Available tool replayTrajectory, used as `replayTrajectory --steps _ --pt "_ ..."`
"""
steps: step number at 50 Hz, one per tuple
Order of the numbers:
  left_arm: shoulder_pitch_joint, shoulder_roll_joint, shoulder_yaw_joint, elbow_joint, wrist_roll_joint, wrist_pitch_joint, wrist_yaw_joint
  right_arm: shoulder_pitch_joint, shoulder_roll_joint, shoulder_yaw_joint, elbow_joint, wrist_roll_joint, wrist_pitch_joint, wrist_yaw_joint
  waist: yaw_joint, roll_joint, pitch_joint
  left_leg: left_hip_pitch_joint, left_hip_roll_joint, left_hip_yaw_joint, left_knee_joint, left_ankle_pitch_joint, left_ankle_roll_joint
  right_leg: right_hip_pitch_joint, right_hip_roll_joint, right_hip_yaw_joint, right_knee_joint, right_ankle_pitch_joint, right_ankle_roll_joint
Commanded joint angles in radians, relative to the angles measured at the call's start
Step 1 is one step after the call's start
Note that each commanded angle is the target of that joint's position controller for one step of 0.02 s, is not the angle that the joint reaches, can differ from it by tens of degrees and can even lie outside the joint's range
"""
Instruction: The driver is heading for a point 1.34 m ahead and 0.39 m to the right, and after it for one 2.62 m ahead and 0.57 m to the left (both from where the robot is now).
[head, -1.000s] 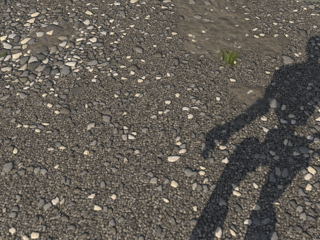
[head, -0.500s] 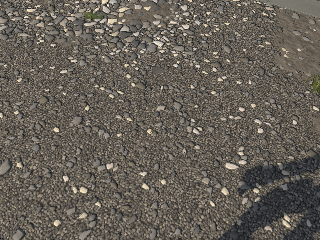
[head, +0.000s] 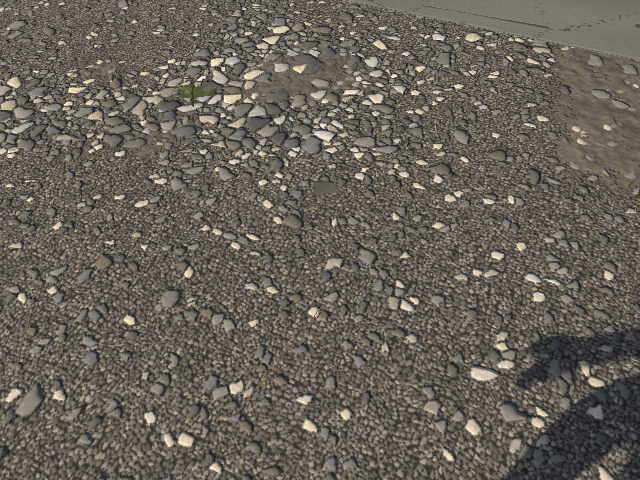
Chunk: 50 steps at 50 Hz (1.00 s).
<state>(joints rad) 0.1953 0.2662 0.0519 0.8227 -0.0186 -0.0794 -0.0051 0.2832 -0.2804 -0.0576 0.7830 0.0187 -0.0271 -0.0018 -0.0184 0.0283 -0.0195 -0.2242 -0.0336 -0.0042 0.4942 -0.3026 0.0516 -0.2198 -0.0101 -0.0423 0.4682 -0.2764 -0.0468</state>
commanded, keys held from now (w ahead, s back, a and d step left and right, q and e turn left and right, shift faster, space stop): w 0.38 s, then w+e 0.62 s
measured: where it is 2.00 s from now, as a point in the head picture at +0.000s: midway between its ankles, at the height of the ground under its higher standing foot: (435, 298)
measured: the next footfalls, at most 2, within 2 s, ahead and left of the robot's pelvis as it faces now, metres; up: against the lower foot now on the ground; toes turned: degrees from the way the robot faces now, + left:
left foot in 0.44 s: +0.37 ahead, +0.13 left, +0.00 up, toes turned +1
right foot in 1.00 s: +0.63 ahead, -0.15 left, +0.00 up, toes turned -20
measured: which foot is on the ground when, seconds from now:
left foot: up 0.00-0.42, down 0.44-1.00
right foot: down 0.00-0.44, up 0.46-0.98, down 1.00-1.00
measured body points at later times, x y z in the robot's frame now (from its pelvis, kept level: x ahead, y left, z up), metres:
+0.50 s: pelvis +0.22 +0.04 -0.02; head +0.27 +0.04 +0.43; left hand +0.21 +0.31 -0.15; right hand +0.45 -0.20 -0.10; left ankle +0.33 +0.13 -0.74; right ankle +0.01 -0.11 -0.67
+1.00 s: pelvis +0.49 -0.02 -0.02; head +0.52 -0.04 +0.42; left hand +0.76 +0.15 -0.10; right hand +0.43 -0.31 -0.16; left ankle +0.34 +0.13 -0.73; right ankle +0.59 -0.14 -0.74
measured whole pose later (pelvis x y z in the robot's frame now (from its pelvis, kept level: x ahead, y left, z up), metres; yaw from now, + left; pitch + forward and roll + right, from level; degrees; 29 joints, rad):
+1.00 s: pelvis +0.49 -0.02 -0.02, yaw -17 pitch +2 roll +2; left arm 0.10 0.26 0.05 0.63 -0.02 -0.04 -0.06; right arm 0.32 -0.29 -0.07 0.88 0.02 -0.05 -0.01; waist -0.05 -0.02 0.05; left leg 0.08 0.06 0.30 0.47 -0.49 -0.04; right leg -0.53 -0.02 -0.06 0.61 -0.11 -0.12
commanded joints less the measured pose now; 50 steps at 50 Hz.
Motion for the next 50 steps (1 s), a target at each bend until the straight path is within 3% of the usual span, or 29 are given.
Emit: replayTrajectory --steps 1,2,3,6,9,12,15,18,20,21,22,23,24,25,26,27,29,31,33,35,39,42,45,47,48,49,50 --pt "0.279 0.238 0.065 0.022 0.010 -0.015 0.003 -0.210 -0.061 -0.007 -0.165 0.001 -0.057 0.009 0.142 -0.276 0.026 -0.612 -0.003 -0.001 0.414 -0.295 -0.005 0.394 -0.409 0.618 -0.280 -0.210 -0.259" --pt "0.225 0.179 0.047 0.001 0.013 -0.026 0.005 -0.182 -0.109 -0.022 -0.152 0.016 -0.066 0.014 0.108 -0.175 0.080 -0.677 0.063 -0.071 0.534 -0.236 0.001 0.368 -0.396 0.601 -0.288 -0.276 -0.259" --pt "0.176 0.143 0.036 -0.018 0.012 -0.031 0.003 -0.148 -0.112 -0.024 -0.131 0.020 -0.067 0.021 0.079 -0.153 0.092 -0.703 0.087 -0.072 0.573 -0.135 0.007 0.363 -0.344 0.527 -0.296 -0.269 -0.223" --pt "0.128 0.124 0.022 -0.038 0.013 -0.026 -0.005 -0.154 -0.091 -0.023 -0.121 -0.008 -0.067 0.030 0.055 -0.111 0.104 -0.655 0.134 -0.043 0.544 0.066 -0.015 0.281 -0.264 0.335 -0.338 0.037 -0.167" --pt "0.162 0.129 0.021 -0.028 0.014 -0.017 0.000 -0.194 -0.045 -0.009 -0.134 -0.010 -0.065 0.032 0.067 -0.111 0.091 -0.583 0.124 0.010 0.427 0.200 -0.053 0.224 -0.198 0.183 -0.341 0.303 -0.152" --pt "0.205 0.142 0.021 -0.018 0.010 -0.012 0.009 -0.291 -0.011 0.008 -0.166 -0.003 -0.069 0.038 0.100 -0.118 0.113 -0.464 0.095 0.043 0.217 0.336 -0.057 0.152 -0.160 0.103 -0.354 0.323 -0.133" --pt "0.248 0.165 0.026 -0.002 0.001 -0.010 0.011 -0.355 -0.022 0.009 -0.192 0.006 -0.072 0.051 0.112 -0.129 0.139 -0.418 0.076 0.042 0.105 0.360 -0.041 0.181 -0.202 0.113 -0.356 0.294 -0.137" --pt "0.243 0.177 0.034 0.007 -0.010 -0.001 0.013 -0.360 -0.055 0.000 -0.207 0.008 -0.078 0.063 0.077 -0.137 0.135 -0.400 0.069 0.027 0.043 0.287 0.004 0.280 -0.252 0.118 -0.297 0.413 -0.117" --pt "0.234 0.199 0.042 0.007 -0.004 0.009 0.016 -0.266 -0.098 -0.021 -0.189 0.003 -0.077 0.057 0.011 -0.161 0.048 -0.229 0.019 0.056 0.033 0.221 0.042 0.308 -0.248 0.109 -0.148 0.749 -0.098" --pt "0.222 0.191 0.037 0.005 0.001 0.017 0.018 -0.110 -0.136 -0.043 -0.147 0.005 -0.075 0.046 -0.077 -0.151 -0.049 -0.016 -0.008 0.076 0.009 0.233 0.072 0.260 -0.207 0.082 0.036 0.870 -0.076" --pt "0.213 0.162 0.022 -0.016 0.014 0.016 0.020 0.084 -0.190 -0.062 -0.106 -0.004 -0.070 0.030 -0.159 -0.111 -0.192 0.323 0.120 -0.054 0.061 0.245 0.122 0.042 -0.166 0.075 0.308 0.666 -0.043" --pt "0.365 -0.005 -0.024 -0.045 0.013 0.001 0.010 0.166 -0.299 -0.082 -0.085 -0.032 -0.071 0.028 -0.078 0.196 -0.393 0.715 0.427 -0.554 -0.007 0.033 0.277 -0.356 0.020 0.071 0.726 -0.062 0.022" --pt "0.327 0.089 -0.004 -0.016 -0.019 -0.020 0.007 0.174 -0.194 -0.058 -0.083 -0.030 -0.071 0.028 -0.120 0.195 -0.449 0.661 0.462 -0.754 -0.179 -0.104 0.278 -0.436 0.035 0.222 0.865 -0.275 0.017" --pt "0.211 0.162 0.021 -0.055 -0.049 -0.024 0.006 0.092 -0.149 -0.040 -0.081 -0.022 -0.071 0.025 -0.105 0.144 -0.229 0.502 0.424 -0.572 -0.203 -0.104 0.215 -0.523 -0.018 0.199 0.900 -0.214 0.010" --pt "0.151 0.154 0.018 -0.073 -0.040 -0.024 0.011 0.021 -0.117 -0.030 -0.081 -0.017 -0.072 0.025 -0.069 0.069 -0.126 0.342 0.388 -0.430 -0.222 -0.028 0.182 -0.505 -0.074 0.164 0.861 -0.124 0.005" --pt "0.127 0.138 0.021 -0.074 -0.020 -0.016 0.015 -0.036 -0.085 -0.022 -0.076 -0.020 -0.076 0.028 -0.032 0.038 -0.056 0.204 0.342 -0.327 -0.256 0.053 0.161 -0.463 -0.105 0.155 0.806 -0.061 0.010" --pt "0.188 0.103 0.026 -0.052 -0.018 0.017 0.015 -0.096 -0.058 -0.021 -0.064 -0.031 -0.094 0.031 0.029 0.084 -0.020 0.057 0.289 -0.185 -0.327 0.115 0.144 -0.351 -0.144 0.161 0.759 0.012 0.016" --pt "0.193 0.072 0.025 -0.052 -0.018 0.041 0.018 -0.108 -0.065 -0.027 -0.040 -0.031 -0.109 0.031 0.048 0.061 0.021 -0.001 0.286 -0.095 -0.371 0.191 0.152 -0.357 -0.148 0.160 0.738 0.040 0.026" --pt "0.148 0.072 0.028 -0.073 -0.010 0.050 0.024 -0.100 -0.080 -0.033 -0.018 -0.034 -0.115 0.026 0.047 0.040 0.057 0.000 0.283 -0.026 -0.389 0.246 0.151 -0.422 -0.147 0.176 0.689 0.111 0.037" --pt "0.100 0.072 0.028 -0.093 -0.006 0.044 0.020 -0.080 -0.090 -0.036 0.000 -0.036 -0.113 0.017 0.035 0.026 0.074 0.040 0.276 0.030 -0.392 0.286 0.147 -0.478 -0.140 0.186 0.596 0.212 0.043" --pt "-0.033 0.048 0.015 -0.138 -0.002 0.028 -0.011 -0.049 -0.128 -0.041 0.016 -0.030 -0.098 0.002 -0.017 -0.003 0.101 0.116 0.274 0.125 -0.390 0.334 0.128 -0.482 -0.125 0.105 0.356 0.360 0.035" --pt "-0.135 0.035 0.006 -0.192 -0.003 0.026 -0.033 0.011 -0.154 -0.049 0.038 -0.019 -0.076 -0.003 -0.063 -0.016 0.134 0.231 0.310 0.154 -0.362 0.362 0.125 -0.533 -0.119 0.058 0.251 0.333 0.017" --pt "-0.180 0.044 0.006 -0.242 -0.005 0.027 -0.053 0.031 -0.174 -0.055 0.049 -0.004 -0.049 -0.005 -0.064 -0.001 0.136 0.331 0.335 0.183 -0.291 0.484 0.104 -0.539 -0.096 0.008 0.193 0.223 -0.014" --pt "-0.137 0.075 0.022 -0.257 -0.005 0.033 -0.058 0.007 -0.204 -0.062 0.040 0.002 -0.035 -0.011 -0.019 0.041 0.074 0.355 0.331 0.215 -0.168 0.818 0.081 -0.417 -0.031 -0.053 0.182 0.124 -0.051" --pt "-0.060 0.105 0.039 -0.247 -0.007 0.037 -0.056 -0.004 -0.218 -0.066 0.035 0.005 -0.028 -0.015 0.030 0.061 0.018 0.353 0.322 0.228 -0.044 0.977 0.070 -0.308 0.014 -0.080 0.183 0.077 -0.076" --pt "0.082 0.150 0.067 -0.217 -0.009 0.040 -0.049 -0.023 -0.221 -0.065 0.030 0.010 -0.021 -0.018 0.115 0.054 -0.058 0.297 0.293 0.250 0.150 1.025 0.046 -0.111 0.065 -0.094 0.130 0.103 -0.110" --pt "0.252 0.221 0.103 -0.175 -0.008 0.048 -0.030 -0.023 -0.194 -0.052 0.017 0.003 -0.026 -0.021 0.198 -0.004 -0.148 0.090 0.252 0.252 0.430 0.826 0.001 0.196 0.043 0.003 0.087 0.151 -0.157"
